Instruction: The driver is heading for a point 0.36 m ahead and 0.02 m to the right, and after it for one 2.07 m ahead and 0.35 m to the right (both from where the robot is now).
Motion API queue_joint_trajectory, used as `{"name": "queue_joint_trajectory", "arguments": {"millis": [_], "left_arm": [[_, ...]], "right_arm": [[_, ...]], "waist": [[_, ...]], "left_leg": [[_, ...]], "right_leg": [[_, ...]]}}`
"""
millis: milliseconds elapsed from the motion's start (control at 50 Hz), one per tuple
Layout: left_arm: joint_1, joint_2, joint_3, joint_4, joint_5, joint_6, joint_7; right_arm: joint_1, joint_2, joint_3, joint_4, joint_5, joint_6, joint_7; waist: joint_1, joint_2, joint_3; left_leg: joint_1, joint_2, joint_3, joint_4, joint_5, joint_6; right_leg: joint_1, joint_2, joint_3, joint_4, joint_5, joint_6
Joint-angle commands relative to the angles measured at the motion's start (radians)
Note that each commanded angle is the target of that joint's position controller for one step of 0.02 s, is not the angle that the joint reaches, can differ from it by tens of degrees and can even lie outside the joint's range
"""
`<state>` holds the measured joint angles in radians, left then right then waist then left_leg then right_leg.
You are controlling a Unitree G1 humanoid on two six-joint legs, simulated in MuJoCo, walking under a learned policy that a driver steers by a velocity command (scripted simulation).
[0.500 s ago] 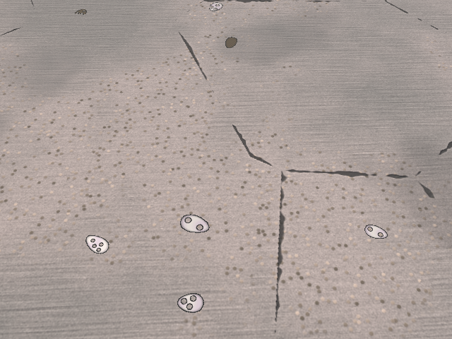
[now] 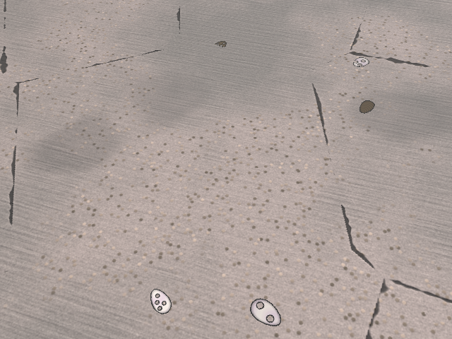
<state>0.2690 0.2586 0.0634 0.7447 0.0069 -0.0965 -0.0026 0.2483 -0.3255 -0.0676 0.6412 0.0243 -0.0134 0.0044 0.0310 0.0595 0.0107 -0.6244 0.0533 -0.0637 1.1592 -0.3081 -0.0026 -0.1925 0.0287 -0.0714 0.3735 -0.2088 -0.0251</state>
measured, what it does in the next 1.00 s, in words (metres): walks ahead: left foot, then right foot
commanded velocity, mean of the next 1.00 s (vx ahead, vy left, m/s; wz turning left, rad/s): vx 0.22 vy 0.00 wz -0.15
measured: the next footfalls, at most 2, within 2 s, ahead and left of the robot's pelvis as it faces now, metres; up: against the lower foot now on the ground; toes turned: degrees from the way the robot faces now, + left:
left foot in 0.28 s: +0.31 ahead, +0.17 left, +0.00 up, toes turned +7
right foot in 0.76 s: +0.38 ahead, -0.07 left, +0.00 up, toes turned -8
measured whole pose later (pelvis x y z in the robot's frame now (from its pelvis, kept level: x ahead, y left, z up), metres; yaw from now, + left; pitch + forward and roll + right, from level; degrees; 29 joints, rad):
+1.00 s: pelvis +0.32 +0.03 +0.00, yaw -13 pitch +4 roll +2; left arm 0.19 0.30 0.07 0.66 -0.01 0.02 0.02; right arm 0.08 -0.31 -0.08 0.74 0.00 0.01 -0.04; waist 0.02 0.02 0.05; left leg -0.55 0.00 -0.06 1.00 -0.40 -0.08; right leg -0.35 0.05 0.08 0.45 -0.16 -0.06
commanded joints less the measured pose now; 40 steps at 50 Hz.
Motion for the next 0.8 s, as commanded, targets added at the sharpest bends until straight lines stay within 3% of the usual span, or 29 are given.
{"name": "queue_joint_trajectory", "arguments": {"millis": [20,100,180,220,240,260,280,300,320,340,360,380,420,480,520,580,680,740,760,780,800], "left_arm": [[-0.025,0.144,0.034,-0.032,0.001,-0.020,-0.001],[-0.006,0.172,0.035,0.007,-0.015,-0.010,-0.004],[0.072,0.213,0.041,0.057,-0.039,0.008,-0.008],[0.079,0.230,0.044,0.074,-0.045,0.021,-0.006],[0.064,0.236,0.043,0.079,-0.046,0.028,-0.002],[0.073,0.217,0.034,0.081,-0.041,0.031,0.003],[0.070,0.168,0.012,0.049,-0.008,0.023,0.008],[0.199,0.056,-0.030,0.034,0.006,0.006,-0.005],[0.158,0.172,-0.002,0.071,-0.016,-0.001,-0.007],[0.081,0.187,0.005,0.045,-0.046,0.002,-0.009],[0.038,0.162,-0.002,0.042,-0.041,0.008,-0.002],[0.020,0.153,0.001,0.044,-0.031,0.020,0.005],[0.073,0.121,0.001,0.065,-0.029,0.058,0.013],[0.074,0.088,-0.001,0.056,-0.018,0.088,0.026],[0.021,0.088,-0.001,0.028,-0.012,0.093,0.022],[-0.052,0.096,0.003,-0.011,-0.016,0.099,0.007],[-0.127,0.112,0.022,-0.080,-0.014,0.122,-0.017],[-0.088,0.111,0.033,-0.091,-0.017,0.121,-0.029],[-0.045,0.158,0.052,-0.087,-0.012,0.117,-0.020],[0.015,0.285,0.086,-0.096,-0.003,0.114,0.002],[0.044,0.314,0.086,-0.111,0.016,0.108,0.001]], "right_arm": [[-0.032,-0.018,0.000,-0.083,-0.007,-0.013,0.003],[-0.149,0.009,0.018,-0.096,-0.009,-0.036,0.024],[-0.253,-0.002,0.019,-0.134,-0.001,-0.046,0.043],[-0.231,-0.030,0.006,-0.137,-0.007,-0.048,0.045],[-0.144,-0.054,-0.009,-0.115,-0.017,-0.050,0.041],[-0.005,-0.100,-0.033,-0.072,-0.027,-0.049,0.033],[0.149,-0.178,-0.054,-0.045,-0.041,-0.044,0.017],[0.137,-0.257,-0.054,-0.052,-0.057,-0.041,0.012],[0.166,-0.169,-0.040,-0.053,-0.042,-0.038,0.016],[0.101,-0.130,-0.024,-0.048,-0.040,-0.040,0.017],[0.047,-0.092,-0.015,-0.040,-0.030,-0.045,0.017],[-0.004,-0.064,-0.008,-0.037,-0.027,-0.047,0.018],[-0.063,-0.043,-0.005,-0.025,-0.044,-0.058,0.020],[-0.129,-0.056,-0.012,-0.002,-0.055,-0.072,0.009],[-0.135,-0.080,-0.021,0.015,-0.049,-0.064,-0.009],[-0.119,-0.093,-0.027,0.038,-0.044,-0.042,-0.028],[-0.106,-0.121,-0.042,0.067,-0.020,-0.004,-0.033],[-0.114,-0.121,-0.046,0.078,0.003,0.009,-0.041],[-0.059,-0.102,-0.043,0.097,-0.003,0.009,-0.040],[-0.062,-0.063,-0.031,0.067,-0.042,0.000,-0.037],[-0.113,-0.037,-0.016,0.024,-0.061,-0.003,-0.035]], "waist": [[-0.013,-0.132,0.012],[0.022,-0.117,0.027],[0.046,-0.130,0.052],[0.013,-0.150,0.033],[-0.049,-0.153,-0.017],[-0.116,-0.138,-0.106],[-0.170,-0.043,-0.246],[-0.082,0.234,-0.403],[-0.145,0.100,-0.484],[-0.128,0.077,-0.327],[-0.101,0.010,-0.235],[-0.070,-0.003,-0.169],[-0.007,0.015,-0.140],[0.027,0.042,-0.103],[0.012,0.049,-0.093],[-0.019,0.038,-0.082],[-0.044,0.038,-0.052],[-0.015,0.029,-0.066],[-0.009,-0.038,-0.097],[-0.014,-0.270,-0.148],[0.013,-0.379,-0.209]], "left_leg": [[-0.118,0.053,-0.042,-0.090,0.094,-0.016],[-0.039,0.034,0.018,-0.375,0.280,0.001],[0.008,0.011,0.065,-0.531,0.246,0.035],[0.081,-0.023,0.093,-0.587,0.168,0.070],[0.221,-0.061,0.121,-0.644,0.197,0.093],[0.443,-0.087,0.133,-0.676,0.295,0.119],[0.754,0.083,-0.055,-0.607,0.596,0.172],[1.032,0.378,-0.515,-0.671,0.777,0.375],[1.003,0.359,-0.533,-0.695,0.824,0.379],[0.899,0.327,-0.338,-0.687,0.924,0.342],[0.779,0.271,-0.236,-0.710,0.895,0.296],[0.664,0.239,-0.176,-0.750,0.843,0.270],[0.471,0.215,-0.083,-0.833,0.812,0.255],[0.371,0.208,0.025,-0.891,0.797,0.257],[0.379,0.201,0.078,-0.904,0.737,0.244],[0.423,0.217,0.106,-0.912,0.625,0.236],[0.513,0.271,0.095,-0.836,0.509,0.217],[0.529,0.243,0.135,-0.688,0.518,0.147],[0.492,0.178,0.183,-0.561,0.469,0.083],[0.269,0.064,0.257,-0.273,0.194,-0.008],[0.008,-0.094,0.156,-0.036,-0.386,-0.064]], "right_leg": [[0.062,-0.282,0.192,-0.208,0.225,-0.184],[0.075,-0.243,0.073,-0.210,0.272,-0.158],[0.167,-0.290,0.073,-0.190,0.298,-0.144],[0.222,-0.306,0.061,-0.118,0.475,-0.126],[0.220,-0.278,0.027,0.001,0.672,-0.099],[0.159,-0.231,-0.015,0.182,0.767,-0.062],[-0.057,-0.172,-0.038,0.472,0.458,-0.007],[-0.401,-0.003,0.018,0.839,-0.396,0.064],[-0.416,-0.028,0.178,0.950,-0.443,0.066],[-0.491,-0.068,0.168,0.962,-0.404,0.062],[-0.499,-0.106,0.148,0.891,-0.341,0.061],[-0.473,-0.127,0.141,0.830,-0.289,0.066],[-0.313,-0.132,0.139,0.771,-0.210,0.079],[-0.261,-0.122,0.130,0.632,-0.105,0.101],[-0.263,-0.124,0.115,0.545,-0.009,0.097],[-0.272,-0.124,0.097,0.458,0.055,0.085],[-0.299,-0.109,0.059,0.356,-0.068,0.046],[-0.184,-0.057,0.005,0.153,0.035,-0.005],[-0.066,-0.055,0.054,0.061,0.245,-0.042],[0.137,-0.249,0.328,0.068,0.707,-0.137],[0.254,-0.422,0.616,0.038,0.840,-0.354]]}}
